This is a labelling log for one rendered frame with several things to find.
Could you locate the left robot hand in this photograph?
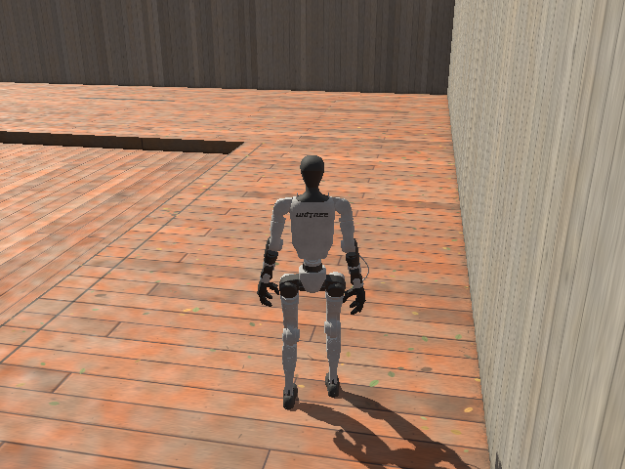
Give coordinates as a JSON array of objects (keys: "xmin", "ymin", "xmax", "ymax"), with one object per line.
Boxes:
[{"xmin": 257, "ymin": 281, "xmax": 279, "ymax": 307}]

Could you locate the robot left upper arm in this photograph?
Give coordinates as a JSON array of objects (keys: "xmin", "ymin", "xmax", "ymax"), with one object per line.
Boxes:
[{"xmin": 268, "ymin": 197, "xmax": 292, "ymax": 251}]

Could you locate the robot right upper arm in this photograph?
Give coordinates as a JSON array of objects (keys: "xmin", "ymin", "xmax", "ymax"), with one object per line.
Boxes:
[{"xmin": 333, "ymin": 197, "xmax": 355, "ymax": 253}]

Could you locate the right robot shin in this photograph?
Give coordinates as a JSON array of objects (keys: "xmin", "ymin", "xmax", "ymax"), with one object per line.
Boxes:
[{"xmin": 326, "ymin": 320, "xmax": 341, "ymax": 384}]

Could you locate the robot torso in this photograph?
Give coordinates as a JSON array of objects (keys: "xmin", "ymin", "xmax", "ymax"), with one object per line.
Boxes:
[{"xmin": 289, "ymin": 193, "xmax": 335, "ymax": 293}]

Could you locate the right robot hand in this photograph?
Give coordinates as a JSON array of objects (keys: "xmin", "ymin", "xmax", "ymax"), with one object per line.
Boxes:
[{"xmin": 343, "ymin": 287, "xmax": 366, "ymax": 315}]

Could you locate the left robot forearm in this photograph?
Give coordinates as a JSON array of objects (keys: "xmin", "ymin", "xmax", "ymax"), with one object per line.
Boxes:
[{"xmin": 260, "ymin": 237, "xmax": 278, "ymax": 283}]

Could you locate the right robot forearm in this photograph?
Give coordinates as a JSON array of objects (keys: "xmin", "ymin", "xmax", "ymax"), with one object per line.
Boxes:
[{"xmin": 346, "ymin": 238, "xmax": 364, "ymax": 288}]

